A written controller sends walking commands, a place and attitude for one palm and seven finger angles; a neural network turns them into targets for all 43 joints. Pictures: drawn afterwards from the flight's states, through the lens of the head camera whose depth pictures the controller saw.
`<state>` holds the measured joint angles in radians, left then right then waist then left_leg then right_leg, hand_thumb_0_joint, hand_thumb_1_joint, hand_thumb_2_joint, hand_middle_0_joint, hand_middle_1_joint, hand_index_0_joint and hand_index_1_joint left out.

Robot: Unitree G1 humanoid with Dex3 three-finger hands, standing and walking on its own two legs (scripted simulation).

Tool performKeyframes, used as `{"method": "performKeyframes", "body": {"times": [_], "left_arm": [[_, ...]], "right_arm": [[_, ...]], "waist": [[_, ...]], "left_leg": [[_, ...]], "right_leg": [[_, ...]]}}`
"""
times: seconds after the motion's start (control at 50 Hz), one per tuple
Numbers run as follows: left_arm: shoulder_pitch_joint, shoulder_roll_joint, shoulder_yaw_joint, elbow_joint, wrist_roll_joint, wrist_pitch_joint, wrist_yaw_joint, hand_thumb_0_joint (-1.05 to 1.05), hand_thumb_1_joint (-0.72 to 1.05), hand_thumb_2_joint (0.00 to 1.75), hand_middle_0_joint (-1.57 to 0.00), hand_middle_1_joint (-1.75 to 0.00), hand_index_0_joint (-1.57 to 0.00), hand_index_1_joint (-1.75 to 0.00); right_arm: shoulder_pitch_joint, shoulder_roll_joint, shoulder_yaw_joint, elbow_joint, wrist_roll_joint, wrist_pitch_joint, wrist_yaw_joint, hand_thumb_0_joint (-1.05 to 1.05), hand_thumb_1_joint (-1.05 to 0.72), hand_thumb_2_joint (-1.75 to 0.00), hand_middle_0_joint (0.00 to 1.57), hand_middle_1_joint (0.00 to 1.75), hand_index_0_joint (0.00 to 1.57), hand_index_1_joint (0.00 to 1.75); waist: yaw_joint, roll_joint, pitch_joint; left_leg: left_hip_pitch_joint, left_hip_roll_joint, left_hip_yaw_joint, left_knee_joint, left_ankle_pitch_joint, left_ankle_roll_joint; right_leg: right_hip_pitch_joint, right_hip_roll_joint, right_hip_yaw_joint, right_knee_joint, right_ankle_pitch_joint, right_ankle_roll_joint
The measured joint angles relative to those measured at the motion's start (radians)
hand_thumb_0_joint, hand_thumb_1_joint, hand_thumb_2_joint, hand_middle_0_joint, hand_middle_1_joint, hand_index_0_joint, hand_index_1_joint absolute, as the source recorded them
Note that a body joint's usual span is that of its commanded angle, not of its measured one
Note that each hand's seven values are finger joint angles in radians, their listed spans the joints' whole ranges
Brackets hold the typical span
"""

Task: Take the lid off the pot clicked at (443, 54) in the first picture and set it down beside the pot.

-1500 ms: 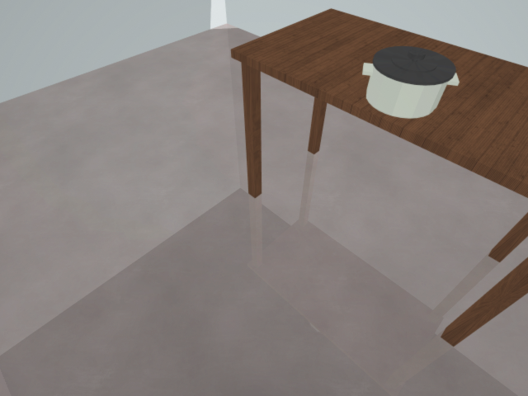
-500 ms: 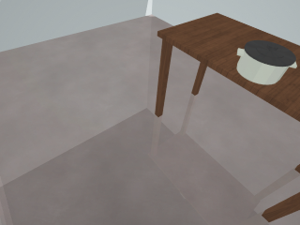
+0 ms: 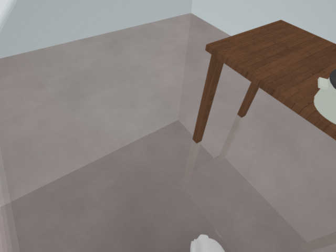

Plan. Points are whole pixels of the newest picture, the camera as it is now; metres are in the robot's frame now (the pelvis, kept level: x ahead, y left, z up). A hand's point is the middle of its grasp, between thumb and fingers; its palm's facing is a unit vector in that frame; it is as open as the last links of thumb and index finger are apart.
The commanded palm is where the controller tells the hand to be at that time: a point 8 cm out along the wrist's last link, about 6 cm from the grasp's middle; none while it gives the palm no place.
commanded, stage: turn to face it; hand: left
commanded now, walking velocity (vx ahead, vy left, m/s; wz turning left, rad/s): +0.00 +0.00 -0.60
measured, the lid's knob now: out of the picture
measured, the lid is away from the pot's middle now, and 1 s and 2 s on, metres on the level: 0.00 0.00 0.00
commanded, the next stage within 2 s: take the last steps up to it in 1.48 s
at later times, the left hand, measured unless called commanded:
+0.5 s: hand (109, 237) +0.19 +0.17 -0.17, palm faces -0.17 -0.96 -0.24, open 7.4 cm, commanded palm none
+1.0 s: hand (133, 193) +0.31 +0.12 -0.16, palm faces -0.55 -0.79 -0.26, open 7.4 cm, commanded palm none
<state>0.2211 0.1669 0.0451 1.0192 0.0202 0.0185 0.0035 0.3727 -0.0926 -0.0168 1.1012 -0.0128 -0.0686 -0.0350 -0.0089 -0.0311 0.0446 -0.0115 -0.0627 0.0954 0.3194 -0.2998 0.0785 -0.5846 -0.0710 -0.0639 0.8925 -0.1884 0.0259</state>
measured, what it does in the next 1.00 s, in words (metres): walks ahead, turning right: right foot, then left foot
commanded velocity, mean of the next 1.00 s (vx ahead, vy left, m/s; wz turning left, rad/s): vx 0.00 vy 0.00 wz -0.60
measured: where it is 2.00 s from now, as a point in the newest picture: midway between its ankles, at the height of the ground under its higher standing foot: outside the picture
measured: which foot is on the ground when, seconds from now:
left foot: down 0.00-0.16, up 0.18-0.58, down 0.60-1.00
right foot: up 0.00-0.14, down 0.16-0.60, up 0.62-1.00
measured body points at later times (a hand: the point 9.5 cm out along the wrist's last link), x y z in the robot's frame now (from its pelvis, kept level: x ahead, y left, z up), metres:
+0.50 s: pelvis +0.10 -0.02 -0.01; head +0.14 -0.03 +0.44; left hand +0.20 +0.22 -0.15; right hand +0.18 -0.29 -0.14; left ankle +0.15 +0.14 -0.71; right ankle +0.13 -0.11 -0.74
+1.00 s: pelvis +0.11 +0.00 -0.01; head +0.15 -0.04 +0.43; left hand +0.34 +0.17 -0.14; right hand -0.01 -0.23 -0.16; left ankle +0.15 +0.13 -0.74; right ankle +0.05 -0.10 -0.73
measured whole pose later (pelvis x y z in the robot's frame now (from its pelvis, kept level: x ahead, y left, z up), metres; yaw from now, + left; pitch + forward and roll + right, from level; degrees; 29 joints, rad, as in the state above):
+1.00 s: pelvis +0.11 +0.00 -0.01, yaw -35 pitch +1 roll +0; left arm 0.16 0.25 0.08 0.90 0.02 0.07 -0.04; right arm 0.27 -0.23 -0.06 0.94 -0.02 0.01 -0.01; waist -0.02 0.03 0.09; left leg -0.21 0.16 0.26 0.57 -0.36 -0.05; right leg -0.33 -0.04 -0.08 0.65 -0.34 0.04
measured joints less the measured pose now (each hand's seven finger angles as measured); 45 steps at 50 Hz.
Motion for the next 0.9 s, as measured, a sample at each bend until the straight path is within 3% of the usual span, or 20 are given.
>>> {"method": "performKeyframes", "body": {"times": [0.14, 0.18, 0.2, 0.24, 0.28, 0.34, 0.42, 0.58, 0.62, 0.68, 0.76, 0.82, 0.9], "left_arm": [[-0.013, -0.017, 0.011, -0.033, 0.003, 0.001, -0.013, 0.01, 0.92, 0.9, -0.2, -0.3, -0.19, -0.3], [-0.013, -0.013, 0.014, -0.049, 0.008, -0.024, -0.012, 0.01, 0.92, 0.9, -0.2, -0.3, -0.19, -0.3], [-0.015, -0.012, 0.014, -0.056, 0.003, -0.034, -0.008, 0.01, 0.92, 0.9, -0.2, -0.3, -0.2, -0.3], [-0.015, -0.01, 0.016, -0.067, -0.005, -0.034, 0.002, 0.01, 0.91, 0.9, -0.2, -0.3, -0.2, -0.3], [-0.007, -0.004, 0.019, -0.07, -0.008, -0.025, 0.012, 0.01, 0.91, 0.9, -0.2, -0.3, -0.2, -0.3], [0.005, 0.006, 0.019, -0.062, -0.002, -0.011, 0.015, 0.01, 0.91, 0.9, -0.2, -0.3, -0.2, -0.3], [0.018, 0.017, 0.021, -0.059, 0.003, 0.003, 0.002, 0.01, 0.9, 0.9, -0.2, -0.3, -0.2, -0.3], [0.017, 0.051, 0.037, -0.095, 0.001, 0.021, -0.011, 0.01, 0.9, 0.9, -0.2, -0.3, -0.2, -0.3], [0.012, 0.069, 0.044, -0.102, -0.006, 0.03, -0.01, 0.01, 0.9, 0.9, -0.2, -0.3, -0.2, -0.3], [0.002, 0.097, 0.057, -0.105, 0.002, 0.041, -0.016, 0.01, 0.9, 0.9, -0.2, -0.3, -0.2, -0.3], [0.0, 0.123, 0.067, -0.113, 0.004, 0.047, -0.03, 0.01, 0.9, 0.9, -0.2, -0.3, -0.19, -0.3], [-0.004, 0.125, 0.063, -0.113, 0.002, 0.057, -0.034, 0.01, 0.91, 0.9, -0.2, -0.3, -0.19, -0.3], [-0.025, 0.111, 0.051, -0.11, -0.001, 0.067, -0.039, 0.01, 0.91, 0.9, -0.19, -0.3, -0.19, -0.3]], "right_arm": [[-0.023, -0.025, -0.019, -0.012, -0.004, 0.024, -0.008, 0.0, -0.9, -0.89, 0.2, 0.3, 0.21, 0.3], [-0.035, -0.038, -0.026, -0.015, 0.005, 0.038, -0.004, 0.0, -0.9, -0.89, 0.2, 0.3, 0.21, 0.3], [-0.055, -0.048, -0.029, -0.02, 0.009, 0.048, -0.003, 0.0, -0.9, -0.89, 0.2, 0.3, 0.21, 0.3], [-0.099, -0.066, -0.036, -0.036, 0.012, 0.064, -0.005, 0.0, -0.9, -0.89, 0.2, 0.3, 0.21, 0.3], [-0.147, -0.082, -0.039, -0.062, 0.008, 0.076, -0.002, 0.0, -0.9, -0.89, 0.2, 0.3, 0.2, 0.3], [-0.214, -0.101, -0.044, -0.115, 0.002, 0.086, 0.002, 0.01, -0.9, -0.89, 0.2, 0.3, 0.2, 0.3], [-0.278, -0.119, -0.047, -0.171, -0.001, 0.088, 0.008, 0.0, -0.91, -0.89, 0.19, 0.3, 0.2, 0.3], [-0.301, -0.117, -0.035, -0.218, 0.01, 0.076, 0.005, 0.0, -0.9, -0.89, 0.19, 0.3, 0.2, 0.3], [-0.283, -0.108, -0.029, -0.223, 0.008, 0.066, 0.003, 0.0, -0.9, -0.89, 0.19, 0.3, 0.2, 0.3], [-0.241, -0.09, -0.014, -0.224, -0.004, 0.072, 0.008, 0.0, -0.9, -0.89, 0.2, 0.3, 0.2, 0.3], [-0.193, -0.079, -0.007, -0.211, -0.009, 0.08, 0.003, 0.0, -0.9, -0.89, 0.2, 0.3, 0.21, 0.3], [-0.167, -0.083, -0.011, -0.201, -0.009, 0.076, 0.004, 0.0, -0.9, -0.89, 0.2, 0.3, 0.21, 0.3], [-0.138, -0.097, -0.023, -0.185, -0.01, 0.074, 0.01, 0.0, -0.9, -0.89, 0.2, 0.3, 0.21, 0.3]], "waist": [[-0.003, 0.051, 0.037], [0.011, 0.067, 0.046], [0.016, 0.074, 0.057], [0.024, 0.077, 0.078], [0.031, 0.066, 0.079], [0.031, 0.045, 0.063], [0.04, 0.03, 0.035], [0.066, 0.008, 0.004], [0.059, -0.007, 0.0], [0.051, -0.023, 0.0], [0.043, -0.021, 0.0], [0.033, -0.007, 0.011], [0.012, 0.017, 0.033]], "left_leg": [[0.022, 0.046, 0.068, 0.173, -0.178, -0.034], [-0.073, 0.082, 0.066, 0.419, -0.208, -0.057], [-0.145, 0.087, 0.034, 0.585, -0.226, -0.07], [-0.266, 0.085, -0.021, 0.817, -0.232, -0.087], [-0.362, 0.098, -0.045, 0.893, -0.199, -0.102], [-0.444, 0.125, -0.068, 0.803, -0.162, -0.122], [-0.464, 0.14, -0.094, 0.627, -0.113, -0.135], [-0.317, 0.089, -0.091, 0.3, -0.067, -0.136], [-0.274, 0.081, -0.074, 0.217, 0.033, -0.103], [-0.242, 0.095, -0.039, 0.207, 0.018, -0.079], [-0.197, 0.123, 0.012, 0.151, 0.024, -0.077], [-0.178, 0.144, 0.051, 0.138, 0.023, -0.079], [-0.168, 0.173, 0.103, 0.152, 0.005, -0.091]], "right_leg": [[0.135, 0.051, -0.043, -0.208, -0.006, -0.045], [0.164, 0.078, -0.046, -0.23, -0.037, -0.097], [0.16, 0.091, -0.045, -0.213, -0.057, -0.11], [0.18, 0.108, -0.036, -0.23, -0.059, -0.116], [0.202, 0.12, -0.017, -0.28, -0.033, -0.112], [0.22, 0.125, 0.022, -0.35, 0.003, -0.113], [0.221, 0.129, 0.079, -0.39, 0.025, -0.099], [0.204, 0.148, 0.179, -0.371, 0.018, -0.053], [0.182, 0.153, 0.197, -0.308, -0.041, -0.036], [0.101, 0.145, 0.145, -0.02, -0.222, 0.003], [0.036, 0.1, 0.094, 0.242, -0.203, 0.037], [0.052, 0.059, 0.072, 0.235, -0.203, 0.053], [0.122, 0.021, 0.033, 0.061, -0.233, 0.051]]}}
